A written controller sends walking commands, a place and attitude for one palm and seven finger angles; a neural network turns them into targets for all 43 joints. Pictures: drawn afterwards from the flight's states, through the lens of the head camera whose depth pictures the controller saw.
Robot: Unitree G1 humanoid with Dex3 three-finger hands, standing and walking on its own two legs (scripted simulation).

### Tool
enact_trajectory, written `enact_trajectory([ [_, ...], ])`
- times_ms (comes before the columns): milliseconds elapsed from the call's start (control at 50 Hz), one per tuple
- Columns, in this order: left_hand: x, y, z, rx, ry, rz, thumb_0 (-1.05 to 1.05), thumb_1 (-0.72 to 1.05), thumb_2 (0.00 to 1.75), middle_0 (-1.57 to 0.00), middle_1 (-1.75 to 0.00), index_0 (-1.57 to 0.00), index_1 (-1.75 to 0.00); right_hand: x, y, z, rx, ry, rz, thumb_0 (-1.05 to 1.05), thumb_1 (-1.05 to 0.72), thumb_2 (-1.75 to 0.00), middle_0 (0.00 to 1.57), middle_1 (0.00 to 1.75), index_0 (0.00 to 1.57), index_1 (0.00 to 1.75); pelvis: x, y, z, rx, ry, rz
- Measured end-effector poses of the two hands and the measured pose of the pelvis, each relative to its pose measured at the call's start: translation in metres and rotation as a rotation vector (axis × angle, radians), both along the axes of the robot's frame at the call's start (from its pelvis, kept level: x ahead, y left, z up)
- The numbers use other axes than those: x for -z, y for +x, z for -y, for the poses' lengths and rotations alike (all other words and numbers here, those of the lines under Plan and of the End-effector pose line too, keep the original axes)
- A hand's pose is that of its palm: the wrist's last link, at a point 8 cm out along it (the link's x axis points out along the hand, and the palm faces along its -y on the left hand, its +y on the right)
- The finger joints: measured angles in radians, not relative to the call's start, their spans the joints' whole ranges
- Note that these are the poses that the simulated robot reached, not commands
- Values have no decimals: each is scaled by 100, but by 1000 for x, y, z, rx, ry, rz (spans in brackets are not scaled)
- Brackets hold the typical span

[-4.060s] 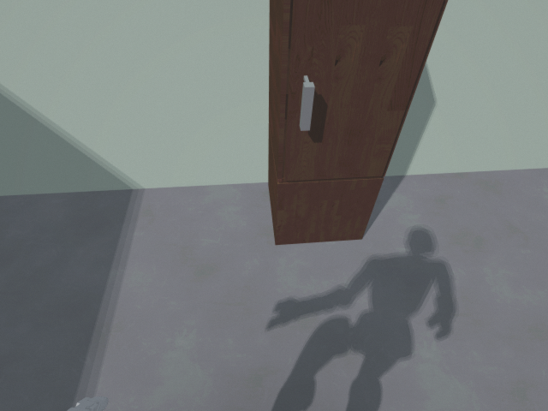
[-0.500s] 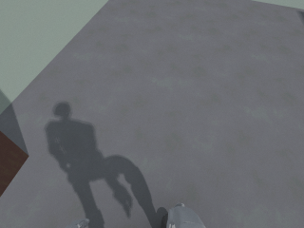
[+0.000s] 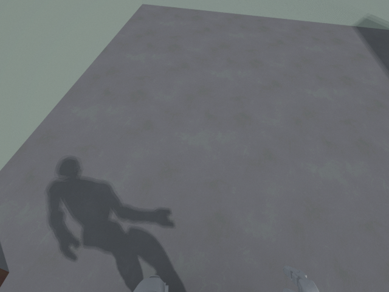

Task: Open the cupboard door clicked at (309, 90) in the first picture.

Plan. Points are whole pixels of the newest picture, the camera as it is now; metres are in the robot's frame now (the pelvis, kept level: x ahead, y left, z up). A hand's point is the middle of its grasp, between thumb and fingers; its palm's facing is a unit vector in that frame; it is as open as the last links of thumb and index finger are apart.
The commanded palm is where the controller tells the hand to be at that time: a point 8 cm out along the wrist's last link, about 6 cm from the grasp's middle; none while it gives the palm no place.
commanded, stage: turn to face it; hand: left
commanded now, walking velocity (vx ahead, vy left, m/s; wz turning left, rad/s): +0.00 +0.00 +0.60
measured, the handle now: out of the picture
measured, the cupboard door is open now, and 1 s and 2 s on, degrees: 0 0 0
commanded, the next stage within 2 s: none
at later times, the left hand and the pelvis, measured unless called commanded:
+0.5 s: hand (108, 275) +0.17 +0.22 -0.16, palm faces +0.13 -0.97 -0.19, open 7.4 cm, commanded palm none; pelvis +0.08 +0.04 +0.00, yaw +8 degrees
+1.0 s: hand out of the picture +0.01 +0.26 -0.19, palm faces +0.48 -0.84 -0.25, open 7.4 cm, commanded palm none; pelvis +0.07 +0.04 -0.02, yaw +28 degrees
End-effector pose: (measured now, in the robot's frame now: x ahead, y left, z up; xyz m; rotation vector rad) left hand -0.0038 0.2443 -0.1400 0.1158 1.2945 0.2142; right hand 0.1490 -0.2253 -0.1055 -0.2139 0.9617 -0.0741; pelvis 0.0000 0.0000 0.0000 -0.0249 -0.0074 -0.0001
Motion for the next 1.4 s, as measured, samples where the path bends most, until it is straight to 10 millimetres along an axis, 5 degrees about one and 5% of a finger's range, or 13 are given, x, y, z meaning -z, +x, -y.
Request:
enact_trajectory([
  [100,23,16,-23,-10,-31,-78,0,90,90,-20,-30,-20,-30,5,30,-28,-5,-31,6,0,-90,-90,20,30,20,30,11,37,-27,24,2,16],
  [220,15,60,-33,27,-51,-82,1,91,90,-20,-30,-20,-30,11,-8,-48,76,-23,-165,0,-91,-90,20,30,20,30,-1,62,-45,7,-3,13],
  [420,0,138,-33,4,-33,63,0,90,90,-20,-30,-20,-30,17,-64,-30,131,-51,-415,-1,-93,-90,20,30,20,30,-6,79,-46,-90,-1,-24],
  [580,-17,171,-21,-37,43,198,0,90,90,-20,-30,-20,-30,39,-56,-8,84,-6,-456,0,-91,-90,20,30,20,30,3,83,-19,-187,22,-38],
  [800,-26,102,-20,-199,91,152,0,90,90,-20,-30,-21,-30,31,53,-1,-137,-42,-312,0,-91,-90,20,30,19,30,-3,82,-10,-354,51,-7],
  [960,7,12,-42,-380,51,21,0,90,90,-20,-30,-21,-30,19,138,-56,-363,-128,-172,0,-91,-90,20,30,19,30,13,76,-36,-471,34,-20],
  [1060,15,-30,-57,-468,54,-70,1,90,90,-20,-30,-20,-30,9,160,-92,-448,-141,-92,0,-91,-90,20,30,19,30,14,72,-45,-514,26,-26],
  [1240,-14,-17,-60,-540,105,31,1,91,90,-20,-30,-20,-30,17,156,-115,-538,-96,-160,0,-90,-90,20,30,20,30,2,78,-41,-626,13,-27],
  [1400,-27,3,-29,-597,174,144,0,90,90,-20,-30,-20,-30,45,168,-107,-599,-51,-229,0,-90,-90,20,30,20,30,10,93,-18,-744,38,-16],
])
